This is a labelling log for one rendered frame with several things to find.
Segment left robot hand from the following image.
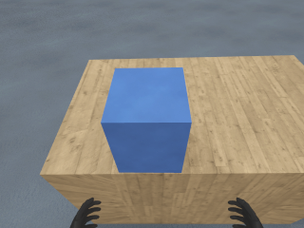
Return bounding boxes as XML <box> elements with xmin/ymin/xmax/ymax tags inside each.
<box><xmin>69</xmin><ymin>198</ymin><xmax>101</xmax><ymax>228</ymax></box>

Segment pedestal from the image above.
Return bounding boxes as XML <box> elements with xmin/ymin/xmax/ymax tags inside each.
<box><xmin>40</xmin><ymin>55</ymin><xmax>304</xmax><ymax>224</ymax></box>

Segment right robot hand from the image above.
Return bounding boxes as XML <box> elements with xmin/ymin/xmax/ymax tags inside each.
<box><xmin>228</xmin><ymin>198</ymin><xmax>264</xmax><ymax>228</ymax></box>

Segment carton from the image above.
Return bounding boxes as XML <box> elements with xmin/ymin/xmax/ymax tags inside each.
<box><xmin>101</xmin><ymin>67</ymin><xmax>192</xmax><ymax>173</ymax></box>

